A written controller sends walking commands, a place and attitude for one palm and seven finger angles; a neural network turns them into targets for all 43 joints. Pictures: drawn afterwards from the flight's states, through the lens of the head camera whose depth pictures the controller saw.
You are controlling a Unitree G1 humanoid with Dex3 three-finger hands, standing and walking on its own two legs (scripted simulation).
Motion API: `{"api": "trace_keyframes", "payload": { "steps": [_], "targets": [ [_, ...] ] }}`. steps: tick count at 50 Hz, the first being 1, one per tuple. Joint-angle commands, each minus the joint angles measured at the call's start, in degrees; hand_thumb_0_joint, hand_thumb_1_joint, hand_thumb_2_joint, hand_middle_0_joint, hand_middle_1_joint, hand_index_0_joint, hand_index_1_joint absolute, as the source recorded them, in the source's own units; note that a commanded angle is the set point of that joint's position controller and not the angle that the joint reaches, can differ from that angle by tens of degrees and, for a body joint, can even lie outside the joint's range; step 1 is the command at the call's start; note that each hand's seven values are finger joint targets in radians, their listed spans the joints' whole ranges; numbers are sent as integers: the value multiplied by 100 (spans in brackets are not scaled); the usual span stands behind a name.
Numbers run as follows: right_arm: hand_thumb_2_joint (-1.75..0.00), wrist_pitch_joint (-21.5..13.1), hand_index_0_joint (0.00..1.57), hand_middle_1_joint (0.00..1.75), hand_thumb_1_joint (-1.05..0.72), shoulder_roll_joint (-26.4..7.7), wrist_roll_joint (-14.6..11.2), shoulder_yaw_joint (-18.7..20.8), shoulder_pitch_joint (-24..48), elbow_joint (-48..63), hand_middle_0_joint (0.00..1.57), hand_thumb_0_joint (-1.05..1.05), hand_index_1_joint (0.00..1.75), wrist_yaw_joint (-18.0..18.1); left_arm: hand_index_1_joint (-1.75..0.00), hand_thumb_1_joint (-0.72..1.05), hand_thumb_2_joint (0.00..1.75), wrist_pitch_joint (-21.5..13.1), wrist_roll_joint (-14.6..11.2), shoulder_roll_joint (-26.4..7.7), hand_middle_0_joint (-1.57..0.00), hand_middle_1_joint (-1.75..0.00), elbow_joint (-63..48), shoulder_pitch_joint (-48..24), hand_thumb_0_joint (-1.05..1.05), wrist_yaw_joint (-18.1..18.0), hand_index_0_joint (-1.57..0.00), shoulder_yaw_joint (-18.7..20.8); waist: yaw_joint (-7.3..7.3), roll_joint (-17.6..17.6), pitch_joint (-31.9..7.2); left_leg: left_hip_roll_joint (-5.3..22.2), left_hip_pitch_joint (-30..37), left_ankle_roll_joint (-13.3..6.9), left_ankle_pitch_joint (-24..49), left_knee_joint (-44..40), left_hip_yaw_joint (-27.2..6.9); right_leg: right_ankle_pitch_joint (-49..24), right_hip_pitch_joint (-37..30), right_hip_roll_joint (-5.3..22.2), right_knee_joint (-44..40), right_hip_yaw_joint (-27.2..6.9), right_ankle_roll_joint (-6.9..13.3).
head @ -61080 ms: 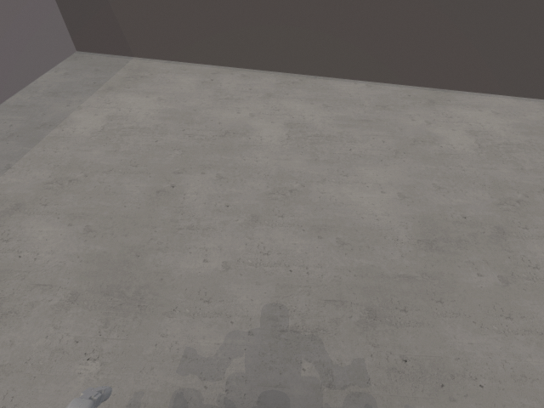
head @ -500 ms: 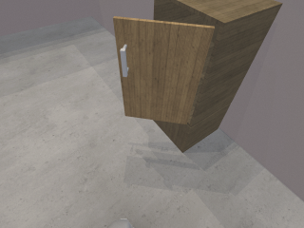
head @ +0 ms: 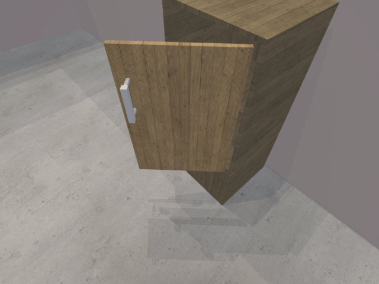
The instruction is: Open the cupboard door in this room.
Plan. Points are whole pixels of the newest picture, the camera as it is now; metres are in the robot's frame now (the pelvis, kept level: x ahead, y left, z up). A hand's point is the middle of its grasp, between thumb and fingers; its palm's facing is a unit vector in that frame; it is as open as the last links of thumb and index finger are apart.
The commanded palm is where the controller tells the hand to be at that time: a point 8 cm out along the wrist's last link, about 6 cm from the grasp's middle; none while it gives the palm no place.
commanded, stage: come to a stop and stand still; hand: left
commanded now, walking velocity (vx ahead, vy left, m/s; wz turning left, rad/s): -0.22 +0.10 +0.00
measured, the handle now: (129, 101) +0.61 +0.22 +0.01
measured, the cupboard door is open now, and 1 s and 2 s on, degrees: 46 46 46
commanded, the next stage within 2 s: look again from close up in 0.78 s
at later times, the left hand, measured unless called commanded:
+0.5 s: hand out of the picture +0.02 +0.19 -0.16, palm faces +0.05 -0.96 -0.27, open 7.3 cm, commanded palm none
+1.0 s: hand out of the picture +0.01 +0.16 -0.16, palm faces +0.02 -0.97 -0.24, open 7.3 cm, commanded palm none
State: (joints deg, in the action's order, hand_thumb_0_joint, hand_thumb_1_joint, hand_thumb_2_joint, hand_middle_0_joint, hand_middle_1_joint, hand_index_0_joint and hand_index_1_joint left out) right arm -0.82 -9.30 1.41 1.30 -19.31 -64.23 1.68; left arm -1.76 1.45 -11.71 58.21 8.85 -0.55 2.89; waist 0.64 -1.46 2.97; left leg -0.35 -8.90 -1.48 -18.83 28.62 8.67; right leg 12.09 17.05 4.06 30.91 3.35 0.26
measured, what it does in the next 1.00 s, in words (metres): stands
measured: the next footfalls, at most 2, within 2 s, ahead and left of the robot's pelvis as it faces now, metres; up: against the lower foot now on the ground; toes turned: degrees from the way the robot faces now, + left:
none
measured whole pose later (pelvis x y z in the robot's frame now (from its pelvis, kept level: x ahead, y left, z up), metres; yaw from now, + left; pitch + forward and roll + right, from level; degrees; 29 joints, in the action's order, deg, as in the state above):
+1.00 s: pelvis +0.00 -0.02 +0.01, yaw +1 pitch -1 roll +1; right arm -0.5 -9.8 1.3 -0.8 -20.2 -63.1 0.9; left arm -0.8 0.8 -8.3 63.0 15.1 -1.4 -0.4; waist 0.6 2.5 2.0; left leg 1.1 -7.5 0.1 -15.6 24.0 6.8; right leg 11.7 15.9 2.4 28.2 5.1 1.6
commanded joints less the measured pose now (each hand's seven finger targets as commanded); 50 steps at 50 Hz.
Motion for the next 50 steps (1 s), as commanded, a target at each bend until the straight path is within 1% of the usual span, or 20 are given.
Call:
{"api": "trace_keyframes", "payload": {
  "steps": [1,2,3,4,7,9,13,16,17,18,19,20,21,23,25,29,34,35,42,50],
  "targets": [
    [-90,0,20,30,-90,-235,-105,-6,-349,205,20,0,30,-18,-30,90,90,32,-87,-773,-20,-30,74,563,0,-92,-20,-57,7,-311,-273,321,-386,294,182,-301,-525,-3184,-815,1366,-784,-972,700],
    [-90,31,20,30,-90,-225,-93,-23,-456,75,20,0,30,-4,-30,90,90,21,-111,-670,-20,-30,77,431,0,-132,-20,-51,33,-743,-487,453,-310,303,988,-429,-559,-3729,-1037,991,-437,-735,581],
    [-90,31,20,30,-90,-396,-105,3,-503,35,20,0,30,18,-30,90,90,29,-137,-610,-20,-30,54,436,0,-163,-20,-58,-36,-867,-661,539,-270,303,1550,-421,-573,-4045,-1264,871,-242,-540,469],
    [-90,40,20,30,-90,-475,-116,43,-462,37,20,0,30,39,-30,90,90,59,-149,-605,-20,-30,55,493,0,-184,-20,-64,-78,-746,-740,560,-161,305,1953,-386,-566,-4251,-1323,850,-126,-495,429],
    [-90,114,20,30,-90,-541,-83,100,-410,84,20,0,30,87,-30,90,90,154,-129,-611,-20,-30,-15,440,0,-221,-20,10,-115,181,-578,688,-4,272,3111,-277,-528,-3792,-1042,710,157,-409,375],
    [-90,179,20,30,-90,-548,-75,152,-370,158,20,0,30,94,-30,90,90,202,-104,-638,-20,-30,-66,442,0,-223,-20,48,-124,231,-577,692,24,249,3042,-95,-501,-3475,-877,696,160,-463,407],
    [-90,251,20,30,-90,-475,-70,211,-267,325,20,0,30,67,-30,90,90,275,-64,-561,-20,-30,-179,325,0,-217,-20,64,-84,-136,-440,633,-79,183,1830,-19,-557,-2325,-491,712,-208,-618,474],
    [-90,240,20,30,-90,-376,-58,183,-182,376,20,0,30,35,-30,90,90,293,-47,-439,-20,-30,-215,217,0,-201,-20,52,-41,-217,-280,646,-185,104,806,-358,-697,-860,-237,555,-562,-639,397],
    [-90,61,20,30,-90,-695,-130,237,525,904,20,0,30,-4,-30,90,90,191,-110,-503,-20,-30,-86,843,0,-400,-20,-25,-169,652,-470,839,-374,200,1281,283,-451,-3006,-582,773,-15,-817,295],
    [-90,80,20,30,-90,-389,-89,210,188,1067,20,0,30,-34,-30,90,90,143,-87,-795,-20,-30,-330,654,0,-371,-20,11,-1,791,-885,525,-586,170,472,26,-537,-2392,-815,952,112,-1023,555],
    [-90,73,20,30,-90,-337,-84,163,172,1036,20,0,30,-35,-30,90,90,162,-91,-705,-20,-30,-333,491,0,-315,-20,-3,2,978,-689,593,-434,97,522,-345,-661,-1327,-459,783,91,-857,559],
    [-90,50,20,30,-90,-433,-59,140,67,1060,20,0,30,-49,-30,90,90,189,-73,-575,-20,-30,-362,460,0,-272,-20,-45,23,1213,-580,862,-401,-9,877,-572,-928,-410,-225,401,119,-513,423],
    [-90,38,20,30,-90,-479,-22,118,125,1176,20,0,30,-54,-30,90,90,224,-51,-444,-20,-30,-418,406,0,-232,-20,-98,-39,1329,-244,1078,-631,-147,956,-817,-1078,295,-69,108,131,-163,265],
    [-90,46,20,30,-90,-645,-28,109,351,1296,20,0,30,-47,-30,90,90,255,-29,-317,-20,-30,-362,492,0,-175,-20,-148,-125,815,174,1110,-1016,-239,377,-1031,-1133,468,-103,-28,79,-73,160],
    [-90,52,20,30,-90,-708,-33,89,336,1370,20,0,30,-63,-30,90,90,229,-27,-275,-20,-30,-298,622,0,-144,-20,-189,-110,111,380,913,-1147,-197,-438,-1081,-1070,403,-94,44,-268,-329,192],
    [-90,56,20,30,-90,-732,-22,45,122,1253,20,0,30,-94,-30,90,90,172,-34,-397,-20,-30,-265,661,0,-110,-20,-201,3,-227,494,670,-888,-158,-767,-1124,-956,1035,257,128,-726,-682,204],
    [-90,-9,20,30,-90,-700,-27,-29,-4,1057,20,0,30,-98,-30,90,90,93,-59,-447,-20,-30,-156,780,0,-93,-20,-204,20,-78,106,598,-501,-148,-365,-1073,-849,963,112,229,-925,-778,191],
    [-90,-19,20,30,-90,-675,-36,-47,-34,1005,20,0,30,-98,-30,90,90,73,-66,-469,-20,-30,-127,777,0,-92,-20,-210,31,-174,54,588,-457,-135,-234,-1040,-828,892,49,261,-954,-777,194],
    [-90,-68,20,30,-90,-533,-38,-133,-184,630,20,0,30,-81,-30,90,90,14,-87,-423,-20,-30,93,821,0,-97,-20,-223,-14,61,100,598,-463,-69,151,-1072,-786,482,-193,328,-975,-694,229],
    [-90,-104,20,30,-90,-397,-40,-173,-394,230,20,0,30,-37,-30,90,90,-26,-114,-337,-20,-30,338,836,0,-117,-20,-232,-50,90,32,635,-435,-7,576,-1017,-730,-283,-561,363,-878,-594,276]
  ]
}}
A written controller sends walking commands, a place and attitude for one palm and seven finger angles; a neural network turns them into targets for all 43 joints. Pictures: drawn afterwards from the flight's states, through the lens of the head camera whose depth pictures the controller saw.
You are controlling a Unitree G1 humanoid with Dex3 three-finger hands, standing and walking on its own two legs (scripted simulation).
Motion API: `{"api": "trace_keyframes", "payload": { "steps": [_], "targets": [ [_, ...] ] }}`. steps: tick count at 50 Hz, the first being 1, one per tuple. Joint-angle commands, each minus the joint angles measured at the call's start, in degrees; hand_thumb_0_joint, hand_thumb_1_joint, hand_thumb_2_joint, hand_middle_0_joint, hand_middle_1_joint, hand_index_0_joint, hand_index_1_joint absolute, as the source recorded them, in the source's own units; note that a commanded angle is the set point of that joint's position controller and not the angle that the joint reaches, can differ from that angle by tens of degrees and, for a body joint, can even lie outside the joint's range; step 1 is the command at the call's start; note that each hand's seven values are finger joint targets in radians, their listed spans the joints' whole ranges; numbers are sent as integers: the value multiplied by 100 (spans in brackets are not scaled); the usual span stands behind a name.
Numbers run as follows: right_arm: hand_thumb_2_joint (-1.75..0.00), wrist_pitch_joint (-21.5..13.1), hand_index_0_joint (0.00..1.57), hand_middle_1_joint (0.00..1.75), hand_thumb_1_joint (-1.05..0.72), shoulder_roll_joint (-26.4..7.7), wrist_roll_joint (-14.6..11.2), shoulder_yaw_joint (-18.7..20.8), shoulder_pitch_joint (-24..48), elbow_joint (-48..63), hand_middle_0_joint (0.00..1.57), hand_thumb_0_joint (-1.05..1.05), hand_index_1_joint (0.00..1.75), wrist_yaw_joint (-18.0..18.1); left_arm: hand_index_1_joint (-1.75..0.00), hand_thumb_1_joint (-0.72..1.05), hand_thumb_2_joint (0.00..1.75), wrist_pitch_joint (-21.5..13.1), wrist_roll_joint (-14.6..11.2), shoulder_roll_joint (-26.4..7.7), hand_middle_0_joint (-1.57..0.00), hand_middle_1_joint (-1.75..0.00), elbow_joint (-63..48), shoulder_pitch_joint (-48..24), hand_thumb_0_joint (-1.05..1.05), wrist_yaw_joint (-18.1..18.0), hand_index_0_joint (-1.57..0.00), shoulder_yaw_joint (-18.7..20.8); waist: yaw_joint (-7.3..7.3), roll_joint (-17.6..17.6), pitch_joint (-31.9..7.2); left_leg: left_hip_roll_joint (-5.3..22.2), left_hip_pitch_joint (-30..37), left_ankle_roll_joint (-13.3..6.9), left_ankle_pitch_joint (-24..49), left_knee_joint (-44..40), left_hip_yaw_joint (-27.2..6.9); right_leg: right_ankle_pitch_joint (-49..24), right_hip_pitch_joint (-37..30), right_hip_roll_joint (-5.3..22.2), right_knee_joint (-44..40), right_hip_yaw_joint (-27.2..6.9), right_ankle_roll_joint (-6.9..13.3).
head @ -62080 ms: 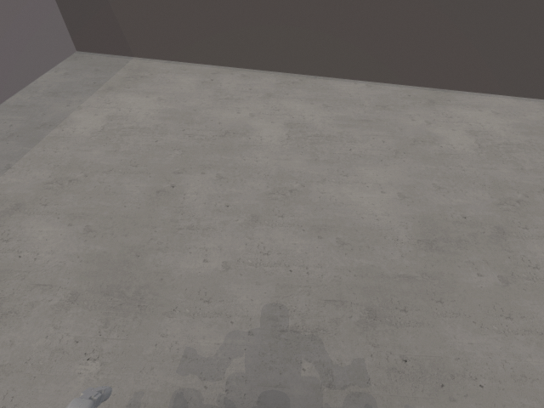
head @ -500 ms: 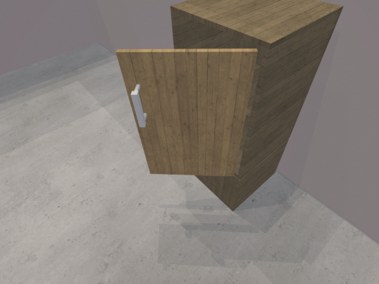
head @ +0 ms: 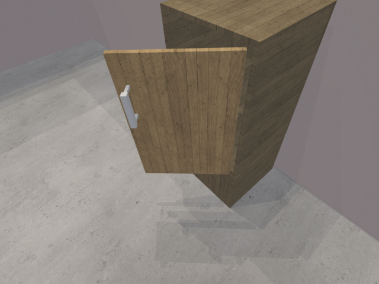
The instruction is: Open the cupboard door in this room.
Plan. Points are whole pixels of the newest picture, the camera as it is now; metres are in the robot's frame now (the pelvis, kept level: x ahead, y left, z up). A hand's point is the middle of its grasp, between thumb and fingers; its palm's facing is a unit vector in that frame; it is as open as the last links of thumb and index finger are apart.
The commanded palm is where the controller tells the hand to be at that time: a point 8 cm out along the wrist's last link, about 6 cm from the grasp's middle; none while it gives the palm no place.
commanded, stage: look again from close up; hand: left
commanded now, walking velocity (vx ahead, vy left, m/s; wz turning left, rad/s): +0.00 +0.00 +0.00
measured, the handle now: (130, 107) +0.62 +0.22 +0.01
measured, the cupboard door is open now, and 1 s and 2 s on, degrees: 46 46 46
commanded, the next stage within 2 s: shuffle to correct the standing spot in 0.36 s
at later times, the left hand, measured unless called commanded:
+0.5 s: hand out of the picture +0.03 +0.17 -0.17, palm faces +0.04 -0.97 -0.23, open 7.3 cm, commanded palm none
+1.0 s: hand out of the picture +0.14 +0.21 -0.17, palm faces +0.05 -0.97 -0.23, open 7.3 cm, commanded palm none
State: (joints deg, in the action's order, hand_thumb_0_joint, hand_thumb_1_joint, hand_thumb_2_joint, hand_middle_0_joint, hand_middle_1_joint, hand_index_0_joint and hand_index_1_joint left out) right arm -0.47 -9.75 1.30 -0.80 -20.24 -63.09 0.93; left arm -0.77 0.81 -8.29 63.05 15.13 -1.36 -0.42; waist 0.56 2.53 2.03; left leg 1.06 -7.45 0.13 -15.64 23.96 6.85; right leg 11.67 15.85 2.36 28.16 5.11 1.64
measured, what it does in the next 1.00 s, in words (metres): lifts its right foot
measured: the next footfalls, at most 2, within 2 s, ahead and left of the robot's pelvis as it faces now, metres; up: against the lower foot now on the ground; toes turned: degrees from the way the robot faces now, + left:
right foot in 1.04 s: +0.18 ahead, -0.09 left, +0.00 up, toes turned -2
left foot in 1.32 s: +0.14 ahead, +0.15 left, +0.00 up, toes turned +4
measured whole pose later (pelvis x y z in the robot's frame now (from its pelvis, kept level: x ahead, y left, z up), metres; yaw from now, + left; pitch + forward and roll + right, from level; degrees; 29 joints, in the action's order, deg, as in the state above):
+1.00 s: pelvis +0.09 +0.02 -0.01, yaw +2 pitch +0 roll +1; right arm -2.4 -5.7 1.7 -1.1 -25.0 -65.3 2.7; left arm -0.3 1.1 -9.6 59.6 10.0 -1.1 2.6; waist 1.2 1.0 5.6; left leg -0.7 -2.3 -1.5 -21.9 24.3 5.4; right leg 18.4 22.6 2.4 40.0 5.1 2.5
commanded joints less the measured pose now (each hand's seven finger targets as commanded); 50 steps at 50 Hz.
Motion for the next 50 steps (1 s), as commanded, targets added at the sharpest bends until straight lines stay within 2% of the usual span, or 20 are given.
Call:
{"api": "trace_keyframes", "payload": {
  "steps": [1,18,23,26,28,30,32,34,35,36,37,38,39,40,41,43,44,47,49,50],
  "targets": [
    [-90,-140,20,30,-90,-323,-31,38,-310,81,20,0,30,43,-30,90,90,-128,-40,-662,-20,-30,-130,199,0,-42,-20,107,-45,-319,130,511,-574,-165,335,-553,-558,-393,-484,518,-570,-741,141],
    [-90,-119,20,30,-90,-242,-35,80,-285,-119,20,0,30,90,-30,90,90,-137,-23,-658,-20,-30,-28,167,0,-64,-20,134,-24,-407,125,545,-349,-96,525,-452,-441,-1002,-579,537,-600,-700,144],
    [-90,-116,20,30,-90,-249,-32,91,-227,-113,20,0,30,99,-30,90,90,-128,-22,-646,-20,-30,-30,176,0,-63,-20,133,-20,-272,162,561,-279,-100,568,-476,-458,-929,-515,507,-633,-694,142],
    [-90,-78,20,30,-90,-253,-10,103,-265,-114,20,0,30,69,-30,90,90,-104,21,-704,-20,-30,-49,275,0,-45,-20,187,-81,-297,228,434,-436,-124,-301,-287,-325,379,-505,549,-746,-859,246],
    [-90,-36,20,30,-90,-229,8,109,-272,-47,20,0,30,29,-30,90,90,-74,38,-813,-20,-30,-88,363,0,-26,-20,248,-127,-608,455,253,-800,-127,-768,72,-194,1560,-392,714,-1117,-1267,373],
    [-90,-13,20,30,-90,-193,16,117,-266,13,20,0,30,7,-30,90,90,-60,39,-926,-20,-30,-121,518,0,-23,-20,330,-156,-928,528,146,-1010,-118,-832,635,-81,2202,-329,1013,-1535,-1718,581],
    [-90,-20,20,30,-90,-174,18,136,-282,66,20,0,30,-9,-30,90,90,-62,54,-952,-20,-30,-178,591,0,-39,-20,401,-161,-1064,516,174,-1148,-137,-839,1026,-101,2353,-291,1272,-1723,-1982,780],
    [-90,-81,20,30,-90,-143,15,132,-398,77,20,0,30,-16,-30,90,90,-81,63,-915,-20,-30,-248,520,0,-37,-20,448,-85,-871,444,220,-946,-160,-736,801,-175,1869,-174,1290,-1461,-1791,837],
    [-90,-112,20,30,-90,-116,12,129,-575,17,20,0,30,-17,-30,90,90,-70,55,-858,-20,-30,-291,402,0,-26,-20,452,16,-686,388,209,-502,-177,-583,328,-179,1652,89,1134,-1126,-1448,748],
    [-90,-141,20,30,-90,-134,16,132,-807,-68,20,0,30,-13,-30,90,90,-58,56,-745,-20,-30,-356,268,0,-7,-20,430,96,-264,413,265,-156,-205,-413,-113,-297,1458,324,780,-588,-969,598],
    [-90,-183,20,30,-90,-335,47,158,-1071,-121,20,0,30,13,-30,90,90,-48,50,-520,-20,-30,-442,140,0,19,-20,380,192,484,349,713,82,-392,-69,-480,-871,1276,610,266,282,-373,377],
    [-90,-205,20,30,-90,-587,64,212,-1283,-164,20,0,30,56,-30,90,90,-53,69,-303,-20,-30,-592,-120,0,45,-20,331,290,1340,446,1377,359,-754,489,-900,-1635,1427,1240,-162,1346,298,164],
    [-90,-221,20,30,-90,-583,77,206,-1437,-208,20,0,30,107,-30,90,90,-73,104,-298,-20,-30,-726,-402,0,42,-20,297,385,1550,656,1694,853,-1132,1649,-1016,-2075,2104,2101,-235,2236,215,129],
    [-90,-248,20,30,-90,-510,69,173,-1467,-208,20,0,30,137,-30,90,90,-91,99,-351,-20,-30,-752,-481,0,48,-20,302,367,1288,651,1815,1066,-1397,2521,-814,-2041,2198,2436,-49,2845,-15,177],
    [-90,-277,20,30,-90,-387,61,142,-1414,-145,20,0,30,151,-30,90,90,-119,82,-322,-20,-30,-750,-572,0,66,-20,305,323,702,687,1821,1029,-1494,3309,-603,-1959,2136,2474,75,3018,-128,213],
    [-90,-327,20,30,-90,-442,93,118,-1128,-44,20,0,30,187,-30,90,90,-123,35,-102,-20,-30,-701,-587,0,96,-20,274,205,211,515,1666,915,-1333,4504,-432,-1468,1852,2047,177,2779,-143,150],
    [-90,-332,20,30,-90,-474,93,113,-1012,-8,20,0,30,215,-30,90,90,-97,12,-13,-20,-30,-681,-519,0,94,-20,248,119,146,411,1523,837,-1200,4875,-401,-1225,1667,1751,140,2508,-94,112],
    [-90,-317,20,30,-90,-540,9,117,-658,7,20,0,30,270,-30,90,90,-42,-30,-106,-20,-30,-596,-298,0,42,-20,264,-121,438,207,1224,503,-750,5989,-141,-736,714,654,-28,1257,41,75],
    [-90,-277,20,30,-90,-678,-68,203,-574,35,20,0,30,273,-30,90,90,-58,-22,-413,-20,-30,-463,182,0,4,-20,324,-336,353,-180,1039,598,-489,5931,383,-650,-295,-119,-142,256,112,81],
    [-90,-247,20,30,-90,-677,-106,253,-550,85,20,0,30,260,-30,90,90,-79,-14,-596,-20,-30,-367,544,0,-27,-20,371,-460,169,-433,932,379,-355,5256,761,-620,-1393,-716,14,-5,-60,128]
  ]
}}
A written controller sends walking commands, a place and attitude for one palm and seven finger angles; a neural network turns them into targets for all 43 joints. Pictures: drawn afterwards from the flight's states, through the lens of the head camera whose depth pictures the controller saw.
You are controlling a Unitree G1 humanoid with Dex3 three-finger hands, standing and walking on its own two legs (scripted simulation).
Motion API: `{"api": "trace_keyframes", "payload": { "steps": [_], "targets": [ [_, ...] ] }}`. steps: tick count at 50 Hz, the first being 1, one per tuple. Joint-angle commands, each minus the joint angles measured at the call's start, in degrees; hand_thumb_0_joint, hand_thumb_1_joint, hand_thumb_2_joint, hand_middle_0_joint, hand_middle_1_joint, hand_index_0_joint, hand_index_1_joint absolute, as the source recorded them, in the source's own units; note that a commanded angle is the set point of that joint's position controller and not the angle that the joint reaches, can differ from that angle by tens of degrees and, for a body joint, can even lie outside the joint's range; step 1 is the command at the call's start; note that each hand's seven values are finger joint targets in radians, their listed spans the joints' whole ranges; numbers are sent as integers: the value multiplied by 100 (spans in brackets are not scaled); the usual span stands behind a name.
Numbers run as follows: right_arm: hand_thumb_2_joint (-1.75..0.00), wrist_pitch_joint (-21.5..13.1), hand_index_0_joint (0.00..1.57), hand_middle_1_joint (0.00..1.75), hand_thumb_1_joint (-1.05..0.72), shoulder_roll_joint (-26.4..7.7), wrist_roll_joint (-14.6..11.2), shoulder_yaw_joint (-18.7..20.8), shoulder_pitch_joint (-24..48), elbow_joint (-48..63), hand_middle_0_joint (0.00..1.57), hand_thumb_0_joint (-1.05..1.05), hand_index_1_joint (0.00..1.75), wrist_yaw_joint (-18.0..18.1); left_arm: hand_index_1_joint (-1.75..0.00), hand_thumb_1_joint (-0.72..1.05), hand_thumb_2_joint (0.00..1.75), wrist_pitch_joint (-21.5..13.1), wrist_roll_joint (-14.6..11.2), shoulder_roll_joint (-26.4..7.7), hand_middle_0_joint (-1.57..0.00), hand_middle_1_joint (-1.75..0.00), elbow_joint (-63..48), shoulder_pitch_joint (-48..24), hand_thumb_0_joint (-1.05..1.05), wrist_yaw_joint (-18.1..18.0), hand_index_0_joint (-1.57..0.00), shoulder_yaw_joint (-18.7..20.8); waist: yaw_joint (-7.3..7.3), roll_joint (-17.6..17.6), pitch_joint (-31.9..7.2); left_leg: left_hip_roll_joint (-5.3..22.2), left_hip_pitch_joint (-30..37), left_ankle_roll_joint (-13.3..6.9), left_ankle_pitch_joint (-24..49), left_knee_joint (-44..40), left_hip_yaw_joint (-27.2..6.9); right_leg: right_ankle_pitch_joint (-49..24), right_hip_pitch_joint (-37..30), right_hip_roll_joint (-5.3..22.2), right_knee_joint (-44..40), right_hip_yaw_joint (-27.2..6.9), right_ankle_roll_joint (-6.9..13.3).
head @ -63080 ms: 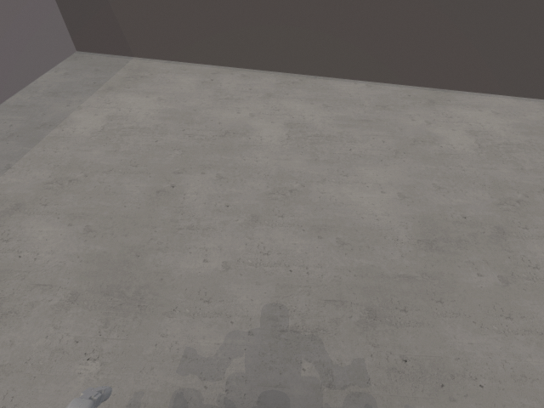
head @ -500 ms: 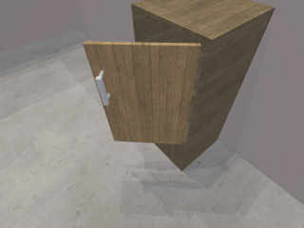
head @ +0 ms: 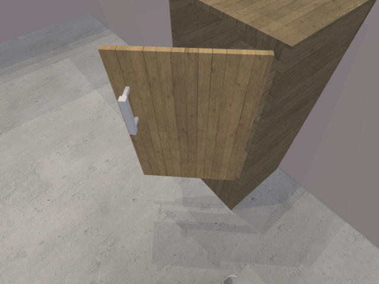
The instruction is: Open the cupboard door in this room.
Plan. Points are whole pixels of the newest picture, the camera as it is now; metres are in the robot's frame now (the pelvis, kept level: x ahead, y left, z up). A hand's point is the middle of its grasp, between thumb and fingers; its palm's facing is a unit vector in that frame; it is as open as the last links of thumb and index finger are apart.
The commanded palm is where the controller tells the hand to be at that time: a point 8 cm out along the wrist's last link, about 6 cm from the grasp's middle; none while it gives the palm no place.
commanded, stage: come to a stop and stand still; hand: left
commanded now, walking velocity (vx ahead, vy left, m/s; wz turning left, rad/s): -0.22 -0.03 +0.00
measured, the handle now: (130, 111) +0.53 +0.19 +0.01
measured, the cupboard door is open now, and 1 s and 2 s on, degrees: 46 46 46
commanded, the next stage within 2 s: look again from close up in 0.72 s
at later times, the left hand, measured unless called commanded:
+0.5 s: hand out of the picture +0.05 +0.22 -0.17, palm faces +0.01 -0.97 -0.25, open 7.3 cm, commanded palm none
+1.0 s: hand out of the picture +0.05 +0.23 -0.16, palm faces -0.04 -0.96 -0.26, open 7.4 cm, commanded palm none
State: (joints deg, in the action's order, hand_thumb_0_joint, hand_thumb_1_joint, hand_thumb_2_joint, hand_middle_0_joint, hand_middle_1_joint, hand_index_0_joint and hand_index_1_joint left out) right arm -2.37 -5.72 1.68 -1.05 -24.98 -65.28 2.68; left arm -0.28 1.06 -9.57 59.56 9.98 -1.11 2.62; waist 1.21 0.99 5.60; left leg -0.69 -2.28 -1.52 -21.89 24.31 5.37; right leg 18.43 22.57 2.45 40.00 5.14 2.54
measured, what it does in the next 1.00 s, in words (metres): steps on the spot: right foot, then left foot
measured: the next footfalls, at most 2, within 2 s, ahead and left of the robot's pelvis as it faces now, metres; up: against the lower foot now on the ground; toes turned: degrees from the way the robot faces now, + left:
right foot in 0.04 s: +0.09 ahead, -0.11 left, +0.00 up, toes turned -4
left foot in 0.32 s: +0.05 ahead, +0.14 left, +0.00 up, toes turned +2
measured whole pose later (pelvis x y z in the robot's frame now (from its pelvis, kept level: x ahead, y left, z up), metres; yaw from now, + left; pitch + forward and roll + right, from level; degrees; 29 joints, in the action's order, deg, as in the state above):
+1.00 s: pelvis -0.01 +0.03 +0.00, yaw -2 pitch -2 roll +1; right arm 0.3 -13.2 1.5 2.1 -16.3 -58.7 0.2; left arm 0.5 1.3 -12.2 55.5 14.7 -1.1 0.2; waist 0.7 0.3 1.4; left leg -0.5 -13.2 -1.5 -14.5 29.2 4.9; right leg 10.7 18.0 3.6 30.3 1.1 -1.3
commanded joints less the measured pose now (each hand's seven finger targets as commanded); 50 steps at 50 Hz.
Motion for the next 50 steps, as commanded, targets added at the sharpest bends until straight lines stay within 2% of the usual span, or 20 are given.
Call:
{"api": "trace_keyframes", "payload": {
  "steps": [1,2,3,4,5,7,10,11,14,15,16,17,18,20,21,23,25,28,35,50],
  "targets": [
    [-90,-14,20,30,-90,-921,-172,312,-154,368,20,0,30,66,-30,90,90,-159,-11,-787,-20,-30,27,1296,0,-112,-20,131,-537,-295,-1082,769,-951,-12,4362,1373,-406,-4385,-2206,682,-811,-971,367],
    [-90,33,20,30,-90,-739,-200,344,-265,406,20,0,30,49,-30,90,90,-165,-14,-1052,-20,-30,105,1498,0,-139,-20,188,-524,-878,-1355,187,-1725,143,1339,2291,-141,-6782,-2827,1676,-663,-1734,1007],
    [-90,79,20,30,-90,-574,-225,364,-149,470,20,0,30,60,-30,90,90,-150,-22,-1159,-20,-30,142,1616,0,-145,-20,166,-538,-1163,-1454,-64,-1903,203,-1439,3198,-273,-7639,-2744,2345,-963,-1965,1565],
    [-90,157,20,30,-90,-489,-218,364,187,519,20,0,30,67,-30,90,90,-142,-7,-1008,-20,-30,47,1350,0,-176,-20,138,-507,-1209,-1136,69,-2003,172,-1754,3587,-629,-7035,-2188,2216,-1164,-1933,1610],
    [-90,243,20,30,-90,-405,-195,371,327,530,20,0,30,34,-30,90,90,-97,21,-892,-20,-30,-78,926,0,-193,-20,110,-395,-1371,-833,194,-2040,183,-1683,3740,-703,-6078,-1592,2011,-1305,-1730,1497],
    [-90,325,20,30,-90,-280,-162,372,275,496,20,0,30,-21,-30,90,90,-19,47,-776,-20,-30,-316,324,0,-201,-20,106,-114,-1151,-516,248,-1905,233,-1294,3301,-569,-4919,-986,1608,-1485,-1142,1137],
    [-90,356,20,30,-90,-273,-125,391,279,551,20,0,30,-99,-30,90,90,41,54,-921,-20,-30,-478,227,0,-147,-20,171,-58,-1175,-634,116,-1505,320,-498,2600,-201,-3165,-500,1327,-1686,-1106,900],
    [-90,344,20,30,-90,-251,-114,396,285,557,20,0,30,-111,-30,90,90,45,64,-928,-20,-30,-496,232,0,-141,-20,181,-59,-955,-663,93,-1317,337,-246,2261,-120,-2681,-373,1256,-1682,-1136,857],
    [-90,285,20,30,-90,-316,-90,395,91,573,20,0,30,-125,-30,90,90,130,26,-902,-20,-30,-619,87,0,-107,-20,211,131,-766,-543,70,-411,305,756,582,-18,-829,287,928,-1405,-1116,434],
    [-90,235,20,30,-90,-527,-88,414,90,607,20,0,30,-116,-30,90,90,167,-1,-744,-20,-30,-688,74,0,-81,-20,157,121,-147,-422,301,-350,219,805,24,-321,-244,425,597,-1016,-927,197],
    [-90,346,20,30,-90,-1452,20,493,837,1278,20,0,30,-112,-30,90,90,136,36,-1332,-20,-30,-1079,-46,0,-125,-20,-29,141,512,-355,623,-1069,20,1075,-229,-807,17,-334,114,-736,-549,-131],
    [-90,224,20,30,-90,-1572,27,638,1362,1683,20,0,30,-109,-30,90,90,189,25,-874,-20,-30,-1214,358,0,-121,-20,51,-148,1171,-1114,1156,-1509,-129,698,-55,-1124,465,-567,40,-357,-343,-179],
    [-90,256,20,30,-90,-1493,47,650,1575,1840,20,0,30,-78,-30,90,90,142,50,-748,-20,-30,-1205,567,0,-96,-20,77,-240,958,-1281,1054,-1711,-180,736,117,-899,-31,-945,-13,-479,-334,-136],
    [-90,301,20,30,-90,-1361,4,583,1732,1960,20,0,30,-112,-30,90,90,235,91,-822,-20,-30,-1173,588,0,-89,-20,-3,-186,1275,-670,868,-2123,-161,-289,-4,-1050,31,-601,-17,-452,-324,-104],
    [-90,328,20,30,-90,-1293,28,538,1673,2049,20,0,30,-131,-30,90,90,236,110,-739,-20,-30,-1200,709,0,-63,-20,-28,-205,947,-271,880,-2557,-222,-794,-98,-1051,211,-605,-95,-442,-334,-87],
    [-90,308,20,30,-90,-1288,25,544,1423,2056,20,0,30,-125,-30,90,90,193,126,-744,-20,-30,-1209,791,0,-52,-20,-26,-127,370,122,761,-2679,-188,-827,-82,-1025,159,-250,-81,-584,-386,-95],
    [-90,269,20,30,-90,-1283,-1,537,1168,2059,20,0,30,-135,-30,90,90,134,106,-766,-20,-30,-1270,788,0,-48,-20,-31,-62,-69,108,686,-2382,-193,-468,18,-1015,102,-44,2,-799,-631,-61],
    [-90,213,20,30,-90,-1271,-13,501,1054,2002,20,0,30,-169,-30,90,90,66,69,-880,-20,-30,-1291,744,0,-52,-20,-25,-9,-128,-110,582,-1975,-184,-176,90,-936,135,20,135,-1042,-870,-42],
    [-90,112,20,30,-90,-1420,-41,497,1035,1764,20,0,30,-180,-30,90,90,-21,20,-1059,-20,-30,-1131,748,0,-54,-20,1,-55,-319,-492,614,-1616,-200,404,-40,-900,-395,-425,269,-1184,-901,-68],
    [-90,83,20,30,-90,-1513,-59,446,1047,989,20,0,30,-219,-30,90,90,-63,-4,-1211,-20,-30,-657,470,0,-61,-20,-44,-119,-93,-290,623,-1621,-89,60,-551,-887,-56,-711,419,-1694,-950,-98]
  ]
}}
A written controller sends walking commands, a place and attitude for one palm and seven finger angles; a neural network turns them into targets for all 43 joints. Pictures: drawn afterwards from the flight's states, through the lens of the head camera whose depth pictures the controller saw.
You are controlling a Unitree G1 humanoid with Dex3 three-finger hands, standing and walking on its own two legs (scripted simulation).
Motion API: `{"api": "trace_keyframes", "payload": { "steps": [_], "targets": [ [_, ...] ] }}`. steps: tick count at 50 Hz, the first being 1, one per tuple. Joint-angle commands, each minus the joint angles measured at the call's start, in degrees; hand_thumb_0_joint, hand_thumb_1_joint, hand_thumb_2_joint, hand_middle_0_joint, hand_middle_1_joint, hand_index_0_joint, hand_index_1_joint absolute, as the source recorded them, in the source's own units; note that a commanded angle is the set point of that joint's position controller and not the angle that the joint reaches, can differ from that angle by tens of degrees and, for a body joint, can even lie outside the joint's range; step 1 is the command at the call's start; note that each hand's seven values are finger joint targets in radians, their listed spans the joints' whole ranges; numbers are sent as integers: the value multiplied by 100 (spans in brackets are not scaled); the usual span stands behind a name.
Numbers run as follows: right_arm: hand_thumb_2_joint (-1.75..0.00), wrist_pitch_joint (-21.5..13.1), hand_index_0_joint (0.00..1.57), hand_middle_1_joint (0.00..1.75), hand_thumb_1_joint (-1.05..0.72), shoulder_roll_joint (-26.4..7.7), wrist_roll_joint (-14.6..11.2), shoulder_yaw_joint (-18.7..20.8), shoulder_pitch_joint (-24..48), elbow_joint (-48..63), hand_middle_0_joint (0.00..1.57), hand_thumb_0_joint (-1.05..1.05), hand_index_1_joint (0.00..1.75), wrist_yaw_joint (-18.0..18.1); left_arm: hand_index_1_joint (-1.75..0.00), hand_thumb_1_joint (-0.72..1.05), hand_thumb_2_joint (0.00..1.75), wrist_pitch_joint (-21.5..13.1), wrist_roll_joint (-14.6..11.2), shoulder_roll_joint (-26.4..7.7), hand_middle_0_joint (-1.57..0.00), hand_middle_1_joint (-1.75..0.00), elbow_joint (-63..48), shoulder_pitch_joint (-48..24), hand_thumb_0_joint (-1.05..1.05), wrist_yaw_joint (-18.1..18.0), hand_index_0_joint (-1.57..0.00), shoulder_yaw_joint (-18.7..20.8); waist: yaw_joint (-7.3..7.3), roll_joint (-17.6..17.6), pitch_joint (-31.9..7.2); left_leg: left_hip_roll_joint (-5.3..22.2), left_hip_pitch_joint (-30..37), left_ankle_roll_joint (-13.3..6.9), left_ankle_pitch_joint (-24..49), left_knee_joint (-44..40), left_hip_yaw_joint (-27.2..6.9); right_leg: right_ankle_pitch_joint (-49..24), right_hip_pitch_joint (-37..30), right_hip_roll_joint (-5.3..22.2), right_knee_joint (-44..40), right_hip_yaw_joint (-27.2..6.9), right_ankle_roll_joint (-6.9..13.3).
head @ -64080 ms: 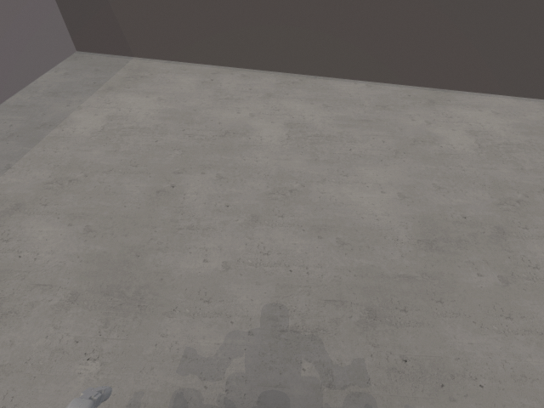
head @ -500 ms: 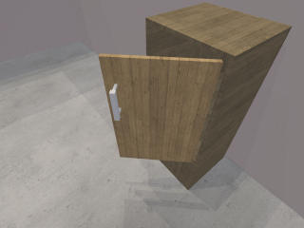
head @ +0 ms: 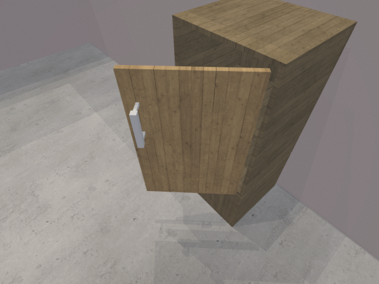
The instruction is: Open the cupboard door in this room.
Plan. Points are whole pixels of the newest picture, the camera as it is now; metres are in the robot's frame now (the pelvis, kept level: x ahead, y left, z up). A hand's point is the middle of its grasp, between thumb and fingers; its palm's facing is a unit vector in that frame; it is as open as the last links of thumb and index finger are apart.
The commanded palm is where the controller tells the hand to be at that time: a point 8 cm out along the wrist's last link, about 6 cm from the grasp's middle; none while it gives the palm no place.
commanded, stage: look again from close up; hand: left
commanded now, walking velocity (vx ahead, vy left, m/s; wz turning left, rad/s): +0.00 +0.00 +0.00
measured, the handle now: (138, 125) +0.53 +0.18 +0.01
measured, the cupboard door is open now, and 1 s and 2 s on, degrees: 46 46 46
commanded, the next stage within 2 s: raise the hand with hooked fingers in 0.36 s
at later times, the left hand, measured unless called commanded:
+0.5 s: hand out of the picture +0.08 +0.21 -0.15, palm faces +0.08 -0.96 -0.27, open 7.4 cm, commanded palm +0.11 +0.25 -0.06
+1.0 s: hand (82, 262) +0.18 +0.24 -0.04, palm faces +0.10 -0.99 -0.06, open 9.3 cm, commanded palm +0.16 +0.28 -0.03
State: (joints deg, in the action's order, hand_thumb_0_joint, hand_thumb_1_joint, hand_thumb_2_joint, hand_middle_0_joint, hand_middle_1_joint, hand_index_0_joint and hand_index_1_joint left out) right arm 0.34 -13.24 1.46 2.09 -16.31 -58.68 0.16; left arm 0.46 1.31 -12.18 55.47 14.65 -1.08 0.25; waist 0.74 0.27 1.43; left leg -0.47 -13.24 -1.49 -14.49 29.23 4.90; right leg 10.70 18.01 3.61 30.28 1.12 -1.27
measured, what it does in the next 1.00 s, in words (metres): lowers itself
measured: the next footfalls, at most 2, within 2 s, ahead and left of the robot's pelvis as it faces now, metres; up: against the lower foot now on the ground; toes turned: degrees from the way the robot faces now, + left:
none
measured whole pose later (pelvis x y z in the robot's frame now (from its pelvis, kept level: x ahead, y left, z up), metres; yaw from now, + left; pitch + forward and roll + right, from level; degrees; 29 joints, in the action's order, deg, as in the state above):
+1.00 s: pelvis +0.02 -0.02 -0.09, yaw +4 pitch +13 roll -3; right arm -19.1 -15.9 -1.5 3.3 -8.0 -34.0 2.3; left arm -32.8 -23.9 -14.7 7.6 23.1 32.3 20.8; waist -3.7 -0.5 -5.5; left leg 2.4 -49.8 0.9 -34.5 71.2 -2.6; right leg 29.6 50.5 2.5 67.4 6.8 0.9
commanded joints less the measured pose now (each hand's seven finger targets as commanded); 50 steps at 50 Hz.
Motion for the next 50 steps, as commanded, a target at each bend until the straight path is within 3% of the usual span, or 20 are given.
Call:
{"api": "trace_keyframes", "payload": {
  "steps": [1,10,22,23,24,25,26,27,28,30,31,32,33,34,36,39,42,44,46,50],
  "targets": [
    [-90,-184,20,30,-90,-740,-39,126,182,295,20,0,30,32,-30,90,90,-142,-28,-944,-20,-30,-231,-1,0,-67,-20,185,-79,-77,130,604,-487,-90,-632,-1034,-836,692,-282,306,-771,-544,282],
    [-90,-222,20,30,-90,-875,-59,102,290,8,20,0,30,37,-30,90,90,-179,-43,-1005,-20,-30,17,-215,0,-60,-20,148,-67,68,-50,663,-152,-32,-97,-1110,-761,157,-521,352,-866,-504,272],
    [-90,-200,20,30,-90,-923,-81,74,487,-206,20,0,30,44,-30,90,90,-193,-37,-1029,-20,-30,265,-303,0,-68,-20,107,-41,-199,-17,707,237,0,328,-1164,-679,-253,-589,365,-1033,-480,232],
    [-90,-225,20,30,-90,-695,-139,-6,437,123,20,0,30,17,-30,90,90,-159,-46,-599,-20,-30,489,288,0,-282,-20,13,-119,-23,-87,950,40,123,323,-400,-284,-418,-654,467,-653,-299,172],
    [-90,-988,20,30,-90,-1132,-435,57,609,2131,20,0,30,267,-32,88,89,-1446,-1001,-2476,-20,-32,-7678,-4255,0,-194,-20,1791,326,363,-2301,-17,865,126,686,-910,-525,-638,-1301,-171,-351,154,286],
    [-90,-1473,20,30,-90,-910,-382,-21,1074,2008,20,0,30,509,-33,85,88,-1219,-721,-1842,-20,-33,-5753,-813,0,-199,-20,1451,-358,991,-1689,64,794,59,751,-886,-290,88,-982,-269,-168,253,447],
    [-90,-1608,20,30,-90,-991,-444,-61,1007,1724,20,0,30,551,-34,83,87,-1072,-951,-1470,-21,-34,-5167,-588,0,-368,-21,1257,-195,1064,-1205,74,242,184,67,-837,-289,474,-793,-190,-269,383,375],
    [-90,-1682,20,30,-90,-625,-526,-44,771,1691,20,0,30,480,-36,81,86,-783,-1122,-214,-21,-36,-4496,546,0,-288,-21,646,0,468,-463,88,78,156,-435,-901,-419,605,-277,-270,-397,424,268],
    [-90,-1793,20,30,-90,-869,-478,-1,878,2104,20,0,30,447,-37,78,85,-1068,-1281,-469,-21,-37,-5278,-507,0,-189,-21,834,177,218,253,55,-390,145,-790,-730,-612,836,115,-214,-426,384,200],
    [-90,-1913,20,30,-90,-880,-374,163,795,2231,20,0,30,422,-40,74,83,-1702,-1336,-484,-21,-40,-4296,330,0,187,-21,1240,30,-675,615,-21,-1204,161,-1072,-190,-583,1626,799,-256,-205,463,178],
    [-90,-1923,20,30,-90,-866,-361,219,794,2356,20,0,30,367,-42,71,82,-1990,-1408,-484,-21,-42,-3669,1102,0,434,-21,1483,-136,-1022,664,-95,-1585,187,-1048,140,-499,1854,1010,-248,-20,459,195],
    [-90,-1955,20,30,-90,-818,-335,228,762,2496,20,0,30,285,-43,69,81,-2364,-1518,-236,-22,-43,-3456,1423,0,773,-22,1423,-220,-1324,416,-136,-1878,203,-975,491,-429,1986,1260,-278,294,445,187],
    [-90,-2005,20,30,-90,-811,-304,291,830,2641,20,0,30,224,-45,67,80,-2768,-1638,-265,-22,-45,-3386,1689,0,1115,-22,1548,-338,-1493,133,-165,-2202,204,-902,907,-383,1996,1415,-273,620,351,199],
    [-90,-2035,20,30,-90,-806,-289,328,869,2784,20,0,30,158,-47,64,79,-3146,-1730,-272,-22,-47,-3399,1928,0,1481,-22,1616,-433,-1387,-168,-188,-2463,218,-824,1230,-327,1917,1464,-264,914,258,224],
    [-90,-2106,20,30,-90,-872,-306,400,862,2990,20,0,30,26,-50,60,77,-3765,-1846,-704,-22,-50,-3380,1804,0,2153,-22,2011,-517,-710,-696,-236,-2846,253,-553,1837,-297,1440,1501,-187,1492,-3,307],
    [-90,-2239,20,30,-90,-908,-325,360,930,3352,20,0,30,-2,-54,53,74,-4298,-2064,-1325,-23,-54,-4347,1121,0,3079,-23,2322,-399,-22,-1791,-198,-3167,154,-229,2600,-311,880,1536,-84,2059,-408,317],
    [-90,-2273,20,30,-90,-869,-332,342,783,3503,20,0,30,113,-58,46,71,-4273,-2592,-1759,-23,-58,-5654,331,0,3426,-23,2725,-297,389,-2436,-96,-3236,72,-138,3131,-345,866,1522,-84,2247,-751,229],
    [-90,-2278,20,30,-90,-854,-349,329,733,3452,20,0,30,183,-62,41,69,-4167,-2793,-1546,-24,-62,-6252,126,0,3425,-24,2631,-165,574,-2512,-24,-3053,24,115,3235,-454,434,1644,-200,2430,-557,229],
    [-90,-2292,20,30,-90,-890,-327,316,702,3294,20,0,30,251,-64,36,67,-3966,-2856,-1465,-24,-64,-6590,-112,0,3387,-24,2522,-49,649,-2441,31,-3017,6,410,3379,-549,-49,1838,-311,2673,-411,263],
    [-90,-2231,20,30,-90,-928,-401,347,688,3159,20,0,30,323,-70,27,63,-3146,-2571,-1254,-25,-70,-6131,145,0,3395,-25,2192,65,484,-2030,65,-3115,-17,275,3168,-637,270,2138,-393,2564,-87,238]
  ]
}}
